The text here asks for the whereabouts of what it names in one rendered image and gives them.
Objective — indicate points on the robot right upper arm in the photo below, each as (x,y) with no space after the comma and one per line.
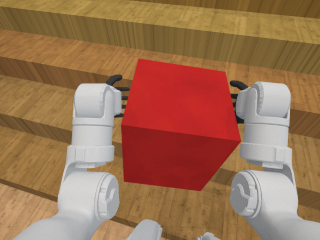
(268,201)

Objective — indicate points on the left robot thigh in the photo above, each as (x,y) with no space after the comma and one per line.
(146,230)

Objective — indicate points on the robot right hand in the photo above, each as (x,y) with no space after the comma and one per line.
(240,85)

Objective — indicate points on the robot left hand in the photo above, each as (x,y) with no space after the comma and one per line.
(110,82)

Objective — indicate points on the robot left forearm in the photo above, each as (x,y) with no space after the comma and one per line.
(94,108)

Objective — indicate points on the robot left upper arm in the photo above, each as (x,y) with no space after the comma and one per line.
(86,199)

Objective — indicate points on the robot right shin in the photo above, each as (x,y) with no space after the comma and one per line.
(208,233)

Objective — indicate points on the carton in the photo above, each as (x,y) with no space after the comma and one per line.
(179,125)

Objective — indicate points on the robot right forearm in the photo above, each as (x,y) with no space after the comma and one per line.
(265,109)

